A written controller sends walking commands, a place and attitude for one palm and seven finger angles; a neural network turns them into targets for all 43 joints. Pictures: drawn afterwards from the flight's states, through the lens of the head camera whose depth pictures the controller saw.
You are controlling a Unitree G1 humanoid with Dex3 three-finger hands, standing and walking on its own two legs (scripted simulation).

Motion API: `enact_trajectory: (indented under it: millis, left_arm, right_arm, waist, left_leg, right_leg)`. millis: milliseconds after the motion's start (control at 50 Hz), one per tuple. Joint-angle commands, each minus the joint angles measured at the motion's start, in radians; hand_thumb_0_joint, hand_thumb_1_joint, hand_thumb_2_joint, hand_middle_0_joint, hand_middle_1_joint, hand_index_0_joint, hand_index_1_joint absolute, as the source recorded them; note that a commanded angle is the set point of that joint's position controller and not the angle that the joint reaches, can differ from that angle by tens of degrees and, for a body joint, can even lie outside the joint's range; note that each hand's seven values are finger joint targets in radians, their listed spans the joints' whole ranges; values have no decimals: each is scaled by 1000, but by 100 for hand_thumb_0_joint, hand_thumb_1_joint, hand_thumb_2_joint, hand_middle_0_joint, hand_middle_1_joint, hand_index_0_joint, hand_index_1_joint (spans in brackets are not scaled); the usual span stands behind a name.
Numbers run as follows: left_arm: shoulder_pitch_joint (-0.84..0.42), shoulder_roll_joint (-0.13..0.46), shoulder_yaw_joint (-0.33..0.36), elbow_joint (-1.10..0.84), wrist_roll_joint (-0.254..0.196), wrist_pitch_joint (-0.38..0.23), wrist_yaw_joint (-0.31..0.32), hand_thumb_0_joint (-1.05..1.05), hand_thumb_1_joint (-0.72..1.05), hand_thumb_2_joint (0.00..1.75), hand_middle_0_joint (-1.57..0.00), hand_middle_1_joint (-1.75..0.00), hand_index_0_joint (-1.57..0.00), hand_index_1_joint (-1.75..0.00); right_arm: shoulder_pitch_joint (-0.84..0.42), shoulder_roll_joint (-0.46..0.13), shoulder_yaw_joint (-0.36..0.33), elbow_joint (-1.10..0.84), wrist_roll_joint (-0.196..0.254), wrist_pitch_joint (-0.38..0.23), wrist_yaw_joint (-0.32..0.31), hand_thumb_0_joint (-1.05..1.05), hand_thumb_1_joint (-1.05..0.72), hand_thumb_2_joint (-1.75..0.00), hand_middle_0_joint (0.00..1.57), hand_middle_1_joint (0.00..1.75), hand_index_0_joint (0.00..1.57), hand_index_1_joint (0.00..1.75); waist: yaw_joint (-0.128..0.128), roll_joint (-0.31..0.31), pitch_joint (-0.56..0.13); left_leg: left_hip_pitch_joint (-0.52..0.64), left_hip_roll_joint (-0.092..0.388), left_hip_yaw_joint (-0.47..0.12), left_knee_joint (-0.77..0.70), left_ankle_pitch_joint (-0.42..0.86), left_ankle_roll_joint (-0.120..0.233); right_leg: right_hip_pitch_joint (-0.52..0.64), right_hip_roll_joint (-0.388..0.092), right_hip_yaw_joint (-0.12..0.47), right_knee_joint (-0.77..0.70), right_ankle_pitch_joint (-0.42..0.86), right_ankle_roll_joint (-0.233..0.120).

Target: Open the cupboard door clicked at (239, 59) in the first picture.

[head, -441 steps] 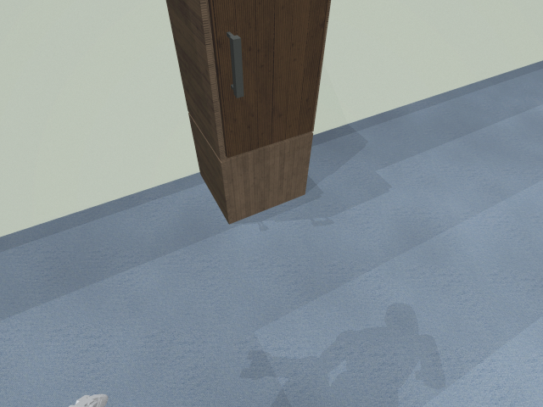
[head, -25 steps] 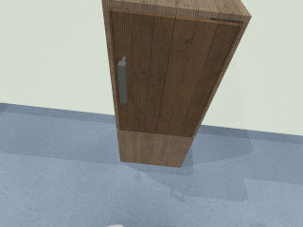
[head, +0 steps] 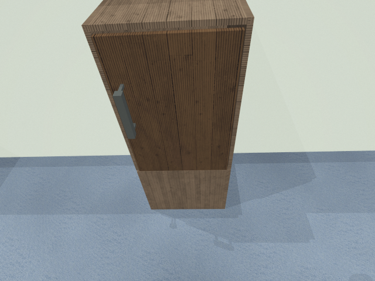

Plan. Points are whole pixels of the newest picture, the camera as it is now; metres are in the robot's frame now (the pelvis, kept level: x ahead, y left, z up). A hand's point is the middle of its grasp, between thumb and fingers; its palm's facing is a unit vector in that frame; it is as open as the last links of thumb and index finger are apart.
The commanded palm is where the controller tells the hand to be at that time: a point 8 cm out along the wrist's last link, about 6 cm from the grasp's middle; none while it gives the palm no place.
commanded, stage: come to a stop and stand still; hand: left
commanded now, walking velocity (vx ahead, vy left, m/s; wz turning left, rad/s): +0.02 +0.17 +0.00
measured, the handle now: (127, 112) +0.59 +0.24 +0.02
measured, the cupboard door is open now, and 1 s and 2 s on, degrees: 0 0 0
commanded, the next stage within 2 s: look again from close up in 1.52 s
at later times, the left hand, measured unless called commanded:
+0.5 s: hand out of the picture +0.01 +0.24 -0.18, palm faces +0.03 -0.97 -0.24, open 7.4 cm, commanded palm none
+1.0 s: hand out of the picture +0.05 +0.21 -0.17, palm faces +0.00 -0.97 -0.23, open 7.3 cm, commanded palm none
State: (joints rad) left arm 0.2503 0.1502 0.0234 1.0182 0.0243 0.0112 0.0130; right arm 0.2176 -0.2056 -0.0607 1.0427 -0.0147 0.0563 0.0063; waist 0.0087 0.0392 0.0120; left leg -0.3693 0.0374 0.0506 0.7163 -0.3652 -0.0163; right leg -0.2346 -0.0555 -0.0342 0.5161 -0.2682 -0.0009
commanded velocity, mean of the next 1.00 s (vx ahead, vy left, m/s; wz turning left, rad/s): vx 0.00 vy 0.01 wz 0.00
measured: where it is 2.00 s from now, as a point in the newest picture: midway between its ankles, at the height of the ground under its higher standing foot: outside the picture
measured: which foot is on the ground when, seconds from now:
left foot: up 0.00-0.20, down 0.22-1.00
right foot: down 0.00-1.00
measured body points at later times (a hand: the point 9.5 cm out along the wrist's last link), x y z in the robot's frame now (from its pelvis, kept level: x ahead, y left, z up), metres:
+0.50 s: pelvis +0.00 +0.05 -0.01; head +0.02 +0.04 +0.44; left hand +0.01 +0.29 -0.16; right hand +0.04 -0.18 -0.16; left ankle -0.03 +0.14 -0.74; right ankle +0.01 -0.12 -0.74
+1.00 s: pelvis +0.01 +0.02 +0.00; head +0.03 +0.01 +0.45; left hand +0.05 +0.26 -0.15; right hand +0.03 -0.20 -0.17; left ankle -0.03 +0.14 -0.74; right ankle +0.01 -0.12 -0.74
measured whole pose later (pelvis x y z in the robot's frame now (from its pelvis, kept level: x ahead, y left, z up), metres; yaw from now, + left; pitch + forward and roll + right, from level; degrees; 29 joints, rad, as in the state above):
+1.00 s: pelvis +0.01 +0.02 +0.00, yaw +0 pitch -1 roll +1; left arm 0.21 0.17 0.00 1.08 0.01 0.00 0.02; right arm 0.25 -0.17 0.00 1.08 -0.01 -0.02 -0.03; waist 0.00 0.01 0.05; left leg -0.14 0.01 0.10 0.47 -0.32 0.00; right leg -0.23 -0.07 -0.02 0.54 -0.29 0.04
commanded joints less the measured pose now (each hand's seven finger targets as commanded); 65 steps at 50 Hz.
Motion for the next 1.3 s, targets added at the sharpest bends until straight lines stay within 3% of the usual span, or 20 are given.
enact_trajectory:
  millis: [0, 40, 80, 140, 160, 180, 200, 220, 260, 280, 320, 340, 360, 420, 520, 680, 780, 880, 1080, 1280]
  left_arm:
    - [-16, 205, 53, -61, 3, -19, 19, 0, 90, 90, -20, -30, -20, -30]
    - [29, 213, 60, -44, 4, -19, 22, 0, 90, 90, -20, -30, -20, -30]
    - [42, 217, 64, -30, 4, -17, 27, 0, 90, 90, -20, -30, -20, -30]
    - [14, 202, 61, -18, -8, -11, 28, 0, 90, 90, -20, -30, -20, -30]
    - [9, 175, 55, -20, -12, -7, 25, 0, 90, 90, -20, -30, -20, -30]
    - [109, 149, 28, 17, -8, -36, 66, 0, 90, 90, -20, -30, -20, -30]
    - [60, 199, 39, -34, 1, -48, 62, 0, 90, 90, -20, -30, -20, -30]
    - [27, 192, 28, -40, -2, -41, 53, 0, 90, 90, -20, -30, -20, -30]
    - [18, 153, 13, -46, -3, -23, 38, 0, 90, 90, -20, -30, -20, -30]
    - [27, 144, 5, -38, -6, -19, 34, 0, 90, 90, -20, -30, -20, -30]
    - [46, 129, -5, -18, -8, -21, 28, 0, 90, 90, -20, -30, -20, -30]
    - [44, 128, -8, -15, -9, -20, 25, 0, 90, 90, -20, -30, -20, -30]
    - [29, 132, -9, -14, -7, -20, 22, 0, 90, 90, -20, -30, -20, -30]
    - [37, 130, -11, -7, -7, -14, 20, 0, 90, 90, -20, -30, -20, -30]
    - [40, 137, -9, 4, -7, -15, 19, 0, 90, 90, -20, -30, -20, -30]
    - [29, 148, -5, 19, -7, -21, 21, 0, 90, 90, -20, -30, -20, -30]
    - [21, 148, -3, 24, -7, -20, 22, 0, 90, 90, -20, -30, -20, -30]
    - [20, 144, -3, 30, -7, -23, 21, 0, 90, 90, -20, -30, -20, -30]
    - [26, 141, -1, 37, -8, -29, 20, 0, 90, 90, -20, -30, -20, -30]
    - [37, 144, 2, 46, -10, -38, 20, 0, 90, 90, -20, -30, -20, -30]
  right_arm:
    - [23, -51, -4, -53, -1, -29, -1, 0, -90, -90, 20, 30, 20, 30]
    - [16, -48, 0, -65, 1, -33, -7, 0, -90, -90, 20, 30, 20, 30]
    - [26, -37, 5, -66, 4, -37, -12, 0, -90, -90, 20, 30, 20, 30]
    - [107, -28, 12, -30, 5, -49, -22, 0, -90, -90, 20, 30, 20, 30]
    - [125, -45, 11, -17, 5, -57, -24, 0, -90, -90, 20, 30, 20, 30]
    - [44, -103, 5, -87, 1, -72, -20, 0, -90, -90, 20, 30, 20, 30]
    - [133, -54, 18, -110, -5, -64, -15, 0, -90, -90, 20, 30, 20, 30]
    - [126, -38, 29, -102, -2, -66, -14, 0, -90, -90, 20, 30, 20, 30]
    - [131, -66, 36, -111, -9, -81, -10, 0, -90, -90, 20, 30, 20, 30]
    - [108, -81, 35, -116, -7, -82, -18, 0, -90, -90, 20, 30, 20, 30]
    - [93, -90, 38, -127, -2, -80, -27, 0, -90, -90, 20, 30, 20, 30]
    - [96, -89, 39, -128, 0, -80, -27, 0, -90, -90, 20, 30, 20, 30]
    - [96, -85, 41, -124, -2, -81, -27, 0, -90, -90, 20, 30, 20, 30]
    - [93, -92, 40, -105, -2, -84, -28, 0, -90, -90, 20, 30, 20, 30]
    - [90, -98, 43, -83, -3, -92, -33, 0, -90, -90, 20, 30, 20, 30]
    - [85, -93, 41, -45, -2, -95, -37, 0, -90, -90, 20, 30, 20, 30]
    - [81, -82, 42, -22, -2, -92, -38, 0, -90, -90, 20, 30, 20, 30]
    - [85, -70, 43, -5, -2, -89, -38, 0, -90, -90, 20, 30, 20, 30]
    - [97, -47, 45, 26, -1, -85, -38, 0, -90, -90, 20, 30, 20, 30]
    - [111, -39, 44, 50, 0, -86, -39, 0, -90, -90, 20, 30, 20, 30]
  waist:
    - [12, -198, 56]
    - [32, -200, 26]
    - [35, -197, 3]
    - [2, -200, -54]
    - [-1, -144, -67]
    - [23, -30, -55]
    - [-20, -83, -105]
    - [-26, -28, -61]
    - [-11, 232, -19]
    - [1, 227, 1]
    - [8, 56, 3]
    - [3, 12, 12]
    - [-1, 4, 52]
    - [-3, -21, 58]
    - [-1, 3, 32]
    - [-5, -35, 2]
    - [-4, -18, 11]
    - [-5, -55, 11]
    - [-5, -53, 24]
    - [-7, -49, -1]
  left_leg:
    - [-33, -3, -28, 83, -4, -8]
    - [-49, -7, -26, 31, -44, -13]
    - [-9, -10, -16, -75, -43, -15]
    - [178, -24, 4, -318, 133, -10]
    - [257, 12, -35, -357, 218, 5]
    - [168, 76, 6, -169, 182, -2]
    - [100, 32, -9, -177, 46, 11]
    - [115, 31, -27, -224, 65, 12]
    - [93, 103, -123, -310, 328, 53]
    - [84, 119, -142, -330, 402, 76]
    - [94, 100, -111, -299, 347, 81]
    - [91, 84, -100, -307, 283, 72]
    - [75, 77, -98, -324, 257, 68]
    - [89, 78, -101, -368, 185, 66]
    - [141, 77, -86, -372, 282, 65]
    - [202, 70, -55, -335, 394, 59]
    - [200, 69, -44, -335, 366, 55]
    - [200, 68, -38, -332, 309, 51]
    - [192, 63, -25, -322, 250, 40]
    - [207, 65, -18, -312, 283, 30]
  right_leg:
    - [-20, -239, 206, -272, 71, -127]
    - [69, -258, 217, -231, 214, -150]
    - [105, -262, 210, -187, 323, -158]
    - [69, -205, 156, -99, 358, -103]
    - [17, -152, 116, -50, 284, -70]
    - [66, -131, 110, -24, 423, -45]
    - [79, -169, 153, -42, 281, -71]
    - [9, -161, 122, -27, 128, -74]
    - [-14, -40, -6, 77, -21, -31]
    - [-7, -8, -24, 76, -63, -19]
    - [18, -17, -4, 20, 4, -23]
    - [19, -28, 12, 3, 38, -24]
    - [7, -32, 17, 2, 59, -24]
    - [0, -34, 25, -12, 51, -15]
    - [13, -41, 29, -11, 109, -9]
    - [34, -58, 37, -10, 237, -9]
    - [35, -58, 45, -17, 244, -11]
    - [35, -63, 56, -33, 253, -18]
    - [32, -66, 71, -62, 250, -29]
    - [56, -68, 73, -73, 310, -37]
